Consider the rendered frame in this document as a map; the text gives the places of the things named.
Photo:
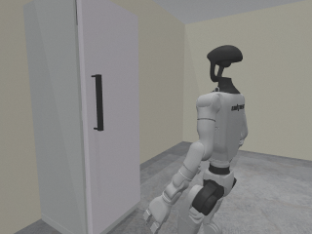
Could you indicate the left robot upper arm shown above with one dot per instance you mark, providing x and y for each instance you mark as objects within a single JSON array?
[{"x": 207, "y": 107}]

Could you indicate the handle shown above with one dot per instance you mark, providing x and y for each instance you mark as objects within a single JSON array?
[{"x": 99, "y": 102}]

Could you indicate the robot torso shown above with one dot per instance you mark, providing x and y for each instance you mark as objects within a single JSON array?
[{"x": 227, "y": 135}]

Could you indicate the right robot upper arm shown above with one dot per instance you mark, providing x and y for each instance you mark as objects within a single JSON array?
[{"x": 244, "y": 130}]

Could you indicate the robot head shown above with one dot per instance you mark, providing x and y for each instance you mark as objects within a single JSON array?
[{"x": 223, "y": 56}]

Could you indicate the fridge door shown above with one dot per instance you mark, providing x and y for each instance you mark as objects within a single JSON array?
[{"x": 108, "y": 46}]

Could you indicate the robot left hand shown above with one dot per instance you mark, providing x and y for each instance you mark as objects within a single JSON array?
[{"x": 160, "y": 210}]

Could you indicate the left robot forearm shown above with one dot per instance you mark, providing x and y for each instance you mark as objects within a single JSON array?
[{"x": 191, "y": 167}]

